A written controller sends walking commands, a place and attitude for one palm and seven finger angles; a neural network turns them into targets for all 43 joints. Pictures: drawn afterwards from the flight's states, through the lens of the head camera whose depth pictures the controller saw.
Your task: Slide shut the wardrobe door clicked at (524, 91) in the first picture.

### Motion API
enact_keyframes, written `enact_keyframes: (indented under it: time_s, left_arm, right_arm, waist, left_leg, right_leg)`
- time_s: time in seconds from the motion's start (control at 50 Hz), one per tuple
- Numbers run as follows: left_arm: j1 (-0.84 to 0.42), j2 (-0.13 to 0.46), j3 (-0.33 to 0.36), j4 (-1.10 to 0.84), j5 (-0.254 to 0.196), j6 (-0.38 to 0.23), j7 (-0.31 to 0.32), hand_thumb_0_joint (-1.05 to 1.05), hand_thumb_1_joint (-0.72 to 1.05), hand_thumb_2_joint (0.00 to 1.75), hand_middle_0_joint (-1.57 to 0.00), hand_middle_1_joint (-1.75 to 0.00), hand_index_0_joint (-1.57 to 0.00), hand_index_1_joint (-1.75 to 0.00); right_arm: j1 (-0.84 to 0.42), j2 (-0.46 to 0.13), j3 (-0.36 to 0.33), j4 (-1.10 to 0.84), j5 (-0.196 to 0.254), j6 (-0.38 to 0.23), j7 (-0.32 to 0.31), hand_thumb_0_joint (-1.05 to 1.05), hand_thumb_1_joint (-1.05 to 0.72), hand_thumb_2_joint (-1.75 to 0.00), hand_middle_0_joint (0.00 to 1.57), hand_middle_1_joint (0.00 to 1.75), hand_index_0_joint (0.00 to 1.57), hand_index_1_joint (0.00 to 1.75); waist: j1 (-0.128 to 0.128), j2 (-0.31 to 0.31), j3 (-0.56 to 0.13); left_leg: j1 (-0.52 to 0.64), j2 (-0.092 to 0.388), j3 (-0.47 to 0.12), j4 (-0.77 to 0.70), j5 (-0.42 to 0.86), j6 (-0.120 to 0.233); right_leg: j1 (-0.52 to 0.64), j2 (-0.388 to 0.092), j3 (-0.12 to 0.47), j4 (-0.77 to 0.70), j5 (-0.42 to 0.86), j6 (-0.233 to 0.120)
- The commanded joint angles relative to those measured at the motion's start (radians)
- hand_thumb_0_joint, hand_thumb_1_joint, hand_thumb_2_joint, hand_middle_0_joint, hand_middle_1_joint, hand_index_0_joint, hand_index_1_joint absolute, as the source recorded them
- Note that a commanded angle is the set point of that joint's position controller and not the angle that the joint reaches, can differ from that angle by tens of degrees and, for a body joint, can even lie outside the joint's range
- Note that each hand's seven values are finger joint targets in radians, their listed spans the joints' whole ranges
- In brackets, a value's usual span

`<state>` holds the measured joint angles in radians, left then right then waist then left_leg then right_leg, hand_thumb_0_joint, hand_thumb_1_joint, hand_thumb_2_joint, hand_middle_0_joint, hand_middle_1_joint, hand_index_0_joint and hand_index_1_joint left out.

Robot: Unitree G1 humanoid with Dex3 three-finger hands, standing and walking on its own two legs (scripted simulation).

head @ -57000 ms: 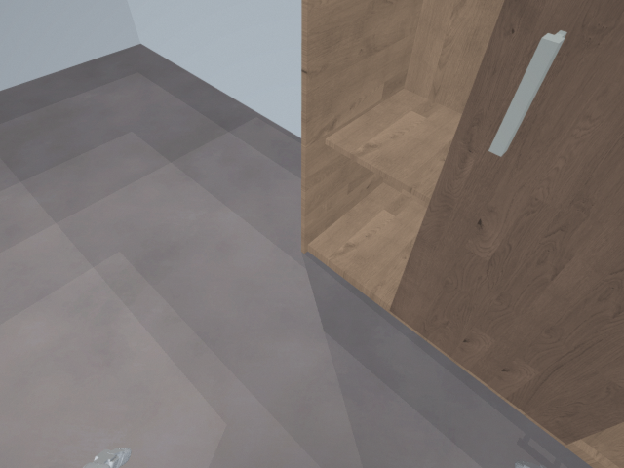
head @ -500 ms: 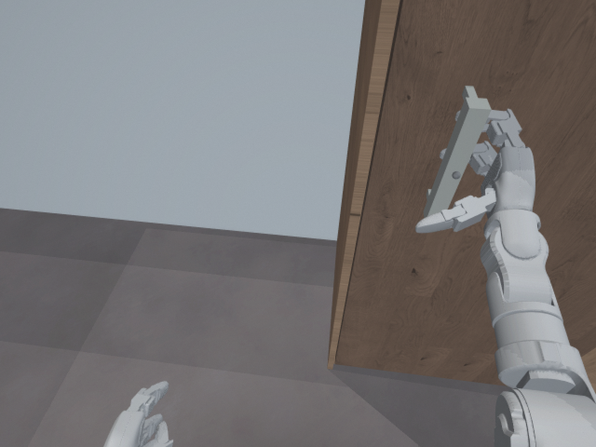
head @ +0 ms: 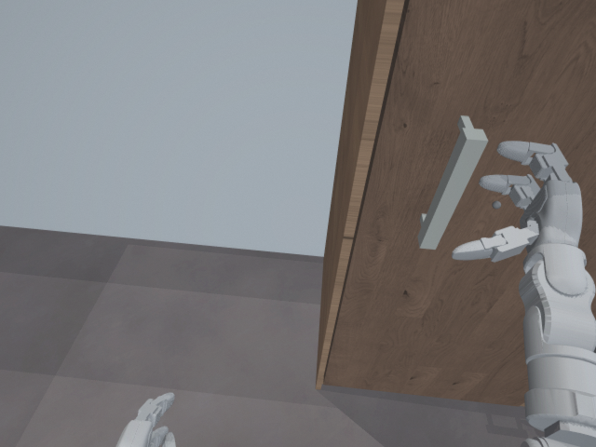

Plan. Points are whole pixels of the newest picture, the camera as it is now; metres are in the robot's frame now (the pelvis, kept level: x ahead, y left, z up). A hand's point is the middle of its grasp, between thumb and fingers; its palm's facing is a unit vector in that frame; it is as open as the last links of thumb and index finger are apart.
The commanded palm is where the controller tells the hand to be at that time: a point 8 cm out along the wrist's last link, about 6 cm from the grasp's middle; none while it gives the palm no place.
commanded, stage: slip the hand off the handle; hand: right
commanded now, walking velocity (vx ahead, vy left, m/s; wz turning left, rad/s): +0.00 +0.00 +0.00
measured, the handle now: (444, 186) +0.43 -0.17 +0.16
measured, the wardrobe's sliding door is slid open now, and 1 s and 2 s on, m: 0.00 0.00 0.00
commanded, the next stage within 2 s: draw the hand back to the body in 0.64 s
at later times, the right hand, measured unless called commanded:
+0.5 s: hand (524, 261) +0.29 -0.22 +0.18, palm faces +0.20 +0.97 -0.12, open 14.7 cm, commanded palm +0.25 -0.26 +0.18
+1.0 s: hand (550, 289) +0.26 -0.23 +0.18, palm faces +0.05 +1.00 -0.05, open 14.7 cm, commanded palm +0.21 -0.27 +0.18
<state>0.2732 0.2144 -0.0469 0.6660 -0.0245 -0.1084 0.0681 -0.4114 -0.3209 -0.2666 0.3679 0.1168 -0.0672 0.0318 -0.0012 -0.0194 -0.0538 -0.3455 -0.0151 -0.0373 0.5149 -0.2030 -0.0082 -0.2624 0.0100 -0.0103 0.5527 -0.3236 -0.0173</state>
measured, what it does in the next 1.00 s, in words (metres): stands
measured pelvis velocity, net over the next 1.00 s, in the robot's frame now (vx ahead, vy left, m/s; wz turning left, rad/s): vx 0.01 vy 0.00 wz -0.04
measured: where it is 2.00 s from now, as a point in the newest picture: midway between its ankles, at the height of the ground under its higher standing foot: outside the picture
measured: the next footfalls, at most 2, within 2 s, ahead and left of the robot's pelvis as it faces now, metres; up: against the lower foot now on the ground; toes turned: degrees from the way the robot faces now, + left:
none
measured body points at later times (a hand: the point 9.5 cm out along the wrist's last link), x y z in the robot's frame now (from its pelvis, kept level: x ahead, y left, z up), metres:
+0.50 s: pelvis +0.00 +0.03 +0.00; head -0.02 +0.05 +0.45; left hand +0.20 +0.25 -0.08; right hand +0.27 -0.27 +0.19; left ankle +0.04 +0.13 -0.73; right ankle -0.02 -0.10 -0.73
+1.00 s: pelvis +0.01 +0.00 +0.00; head -0.03 +0.02 +0.45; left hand +0.21 +0.20 -0.06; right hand +0.25 -0.29 +0.18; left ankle +0.04 +0.13 -0.73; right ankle -0.02 -0.10 -0.73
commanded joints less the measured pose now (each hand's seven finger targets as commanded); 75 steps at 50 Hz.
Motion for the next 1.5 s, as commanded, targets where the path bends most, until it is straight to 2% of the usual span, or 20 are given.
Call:
enact_keyframes:
  time_s: [0.0,0.08,0.18,0.28,0.38,0.5,0.62,0.68,0.74,0.76,0.8,0.84,0.96,1.1,1.16,1.24,1.26,1.3,1.42,1.48]
  left_arm:
    - [-0.074,0.153,0.059,-0.151,-0.012,-0.065,0.010,0.00,0.90,0.90,-0.20,-0.30,-0.20,-0.30]
    - [-0.081,0.160,0.060,-0.161,-0.021,-0.095,0.011,0.00,0.90,0.90,-0.20,-0.30,-0.20,-0.30]
    - [-0.116,0.167,0.064,-0.166,-0.023,-0.107,0.017,0.00,0.90,0.90,-0.20,-0.30,-0.20,-0.30]
    - [-0.149,0.155,0.058,-0.171,-0.016,-0.118,0.010,0.00,0.90,0.90,-0.20,-0.30,-0.20,-0.30]
    - [-0.150,0.149,0.055,-0.184,-0.014,-0.139,0.006,0.00,0.90,0.90,-0.20,-0.30,-0.20,-0.30]
    - [-0.174,0.149,0.046,-0.189,-0.023,-0.150,0.017,0.00,0.90,0.90,-0.20,-0.30,-0.20,-0.30]
    - [-0.185,0.138,0.040,-0.195,-0.015,-0.175,0.017,0.00,0.90,0.90,-0.20,-0.30,-0.20,-0.30]
    - [-0.182,0.134,0.033,-0.191,-0.010,-0.190,0.018,0.00,0.90,0.90,-0.20,-0.30,-0.20,-0.30]
    - [-0.167,0.138,0.029,-0.169,-0.010,-0.198,0.028,0.00,0.90,0.90,-0.20,-0.30,-0.20,-0.30]
    - [-0.177,0.163,0.023,-0.163,-0.029,-0.195,0.039,0.00,0.90,0.90,-0.20,-0.30,-0.20,-0.30]
    - [-0.207,0.159,0.019,-0.194,-0.036,-0.186,0.050,0.00,0.90,0.90,-0.20,-0.30,-0.20,-0.30]
    - [-0.226,0.153,0.009,-0.209,-0.038,-0.192,0.050,0.00,0.90,0.90,-0.20,-0.30,-0.20,-0.30]
    - [-0.213,0.145,0.009,-0.209,-0.032,-0.211,0.010,0.00,0.90,0.90,-0.20,-0.30,-0.20,-0.30]
    - [-0.221,0.148,0.016,-0.209,-0.042,-0.189,0.006,0.00,0.90,0.90,-0.20,-0.30,-0.20,-0.30]
    - [-0.224,0.146,0.016,-0.214,-0.037,-0.195,0.020,0.00,0.90,0.90,-0.20,-0.30,-0.20,-0.30]
    - [-0.229,0.142,0.009,-0.197,-0.033,-0.198,0.030,0.00,0.90,0.90,-0.20,-0.30,-0.20,-0.30]
    - [-0.213,0.130,0.032,-0.207,0.018,-0.201,0.012,0.00,0.90,0.90,-0.20,-0.30,-0.20,-0.30]
    - [-0.211,0.127,0.025,-0.179,0.019,-0.192,-0.001,0.00,0.90,0.90,-0.20,-0.30,-0.20,-0.30]
    - [-0.192,0.124,0.051,-0.182,0.022,-0.145,-0.010,0.00,0.90,0.90,-0.20,-0.30,-0.20,-0.30]
    - [-0.200,0.125,0.059,-0.175,0.027,-0.143,-0.003,0.00,0.90,0.90,-0.20,-0.30,-0.20,-0.30]
  right_arm:
    - [-0.300,-0.189,-0.049,-0.261,0.040,-0.085,0.065,0.00,0.55,-0.20,0.25,1.15,0.25,1.15]
    - [-0.257,-0.159,-0.009,-0.320,0.078,-0.093,0.133,0.00,0.55,-0.20,0.25,1.15,0.25,1.15]
    - [-0.206,-0.264,-0.121,-0.373,0.111,-0.074,0.140,0.00,0.55,-0.20,0.25,1.15,0.25,1.15]
    - [-0.148,-0.293,-0.163,-0.412,0.109,-0.085,0.116,0.00,0.55,-0.20,0.25,1.15,0.25,1.15]
    - [-0.037,-0.245,-0.134,-0.477,0.122,-0.095,0.148,0.00,0.55,-0.20,0.25,1.15,0.25,1.15]
    - [0.032,-0.198,-0.093,-0.505,0.151,-0.026,0.182,0.00,0.55,-0.20,0.25,1.15,0.25,1.15]
    - [0.091,-0.205,-0.108,-0.639,0.146,-0.027,0.152,0.00,0.55,-0.20,0.25,1.15,0.25,1.15]
    - [0.045,-0.159,-0.041,-0.712,0.130,-0.046,0.139,0.00,0.55,-0.20,0.25,1.15,0.25,1.15]
    - [0.069,-0.163,-0.054,-0.652,0.128,-0.037,0.128,0.00,0.55,-0.20,0.25,1.15,0.25,1.15]
    - [0.140,-0.197,-0.064,-0.516,0.171,0.079,0.200,0.00,0.55,-0.20,0.25,1.15,0.25,1.15]
    - [0.079,-0.263,-0.113,-0.650,0.182,0.163,0.256,0.00,0.55,-0.20,0.25,1.15,0.25,1.15]
    - [0.095,-0.258,-0.118,-0.662,0.195,0.239,0.288,0.00,0.55,-0.20,0.25,1.15,0.25,1.15]
    - [0.279,-0.185,-0.166,-0.746,0.262,0.238,0.266,0.00,0.55,-0.20,0.25,1.15,0.25,1.15]
    - [0.246,-0.172,-0.087,-0.868,0.196,0.289,0.231,0.00,0.55,-0.20,0.25,1.15,0.25,1.15]
    - [0.258,-0.206,-0.128,-0.907,0.199,0.270,0.221,0.00,0.51,-0.22,0.25,1.13,0.25,1.13]
    - [0.285,-0.235,-0.177,-0.890,0.214,0.238,0.225,0.00,0.37,-0.29,0.24,1.04,0.24,1.04]
    - [0.255,-0.306,-0.185,-1.024,0.063,0.113,0.063,0.00,0.33,-0.31,0.24,1.02,0.24,1.02]
    - [0.435,-0.152,-0.094,-0.858,0.054,0.067,-0.018,0.00,0.26,-0.34,0.24,0.98,0.24,0.98]
    - [0.542,-0.178,-0.101,-0.902,-0.003,-0.051,-0.095,0.00,0.04,-0.44,0.23,0.85,0.23,0.85]
    - [0.544,-0.217,-0.126,-0.938,-0.024,-0.084,-0.119,0.00,-0.07,-0.50,0.23,0.79,0.23,0.79]
  waist:
    - [-0.020,-0.023,-0.258]
    - [-0.009,0.003,-0.227]
    - [-0.044,0.015,-0.217]
    - [-0.053,0.035,-0.196]
    - [-0.057,0.022,-0.224]
    - [-0.050,0.053,-0.128]
    - [-0.067,0.006,-0.156]
    - [-0.053,-0.055,-0.161]
    - [-0.049,-0.016,-0.122]
    - [-0.055,-0.031,-0.151]
    - [-0.076,-0.071,-0.199]
    - [-0.086,-0.071,-0.201]
    - [-0.092,-0.002,-0.155]
    - [-0.060,-0.102,-0.056]
    - [-0.065,-0.049,-0.096]
    - [-0.071,-0.065,-0.102]
    - [-0.082,-0.051,-0.025]
    - [-0.062,-0.003,0.072]
    - [-0.070,-0.045,-0.075]
    - [-0.072,-0.042,-0.085]
  left_leg:
    - [0.178,0.010,0.046,-0.032,0.222,0.043]
    - [0.161,0.011,0.041,-0.043,0.174,0.040]
    - [0.196,0.033,0.005,-0.067,0.076,0.030]
    - [0.211,0.050,-0.029,-0.073,0.026,0.022]
    - [0.225,0.041,-0.015,-0.046,0.109,0.018]
    - [0.157,0.045,-0.010,-0.087,-0.031,0.014]
    - [0.151,0.033,0.025,-0.062,-0.019,0.021]
    - [0.123,0.022,0.046,-0.036,0.018,0.026]
    - [0.106,0.017,0.060,-0.040,0.007,0.026]
    - [0.162,0.022,0.057,-0.045,0.019,0.035]
    - [0.214,0.031,0.062,-0.040,0.089,0.035]
    - [0.223,0.028,0.077,-0.023,0.146,0.038]
    - [0.189,0.009,0.100,-0.001,0.215,0.033]
    - [0.114,0.012,0.092,-0.030,0.066,0.032]
    - [0.132,0.009,0.096,-0.033,0.049,0.030]
    - [0.148,0.011,0.093,-0.041,0.043,0.032]
    - [0.157,0.014,0.054,-0.086,0.029,0.032]
    - [0.116,0.026,0.052,-0.099,-0.031,0.038]
    - [0.205,0.046,0.037,-0.097,-0.006,0.035]
    - [0.216,0.044,0.031,-0.107,0.004,0.036]
  right_leg:
    - [0.034,-0.030,-0.006,-0.074,0.317,0.021]
    - [0.022,-0.025,0.001,-0.068,0.239,0.001]
    - [-0.033,-0.007,-0.010,-0.056,0.155,-0.012]
    - [-0.076,-0.005,-0.012,-0.037,0.137,-0.013]
    - [-0.051,-0.004,-0.019,-0.030,0.172,-0.015]
    - [-0.064,-0.005,-0.007,-0.034,0.107,-0.015]
    - [-0.024,-0.008,0.010,-0.044,0.127,-0.010]
    - [0.014,-0.010,0.022,-0.050,0.144,-0.005]
    - [0.004,-0.014,0.035,-0.065,0.128,0.001]
    - [0.010,-0.020,0.036,-0.091,0.105,-0.002]
    - [0.038,-0.014,0.033,-0.091,0.177,-0.004]
    - [0.054,-0.016,0.040,-0.095,0.241,0.003]
    - [0.069,-0.025,0.051,-0.075,0.338,0.034]
    - [0.059,-0.033,0.057,-0.096,0.212,0.026]
    - [0.075,-0.030,0.066,-0.093,0.201,0.018]
    - [0.072,-0.024,0.060,-0.092,0.193,0.017]
    - [0.001,-0.014,0.046,-0.095,0.173,0.006]
    - [-0.030,-0.026,0.044,-0.105,0.086,0.009]
    - [0.037,-0.030,0.018,-0.112,0.102,-0.002]
    - [0.055,-0.030,0.015,-0.115,0.125,-0.007]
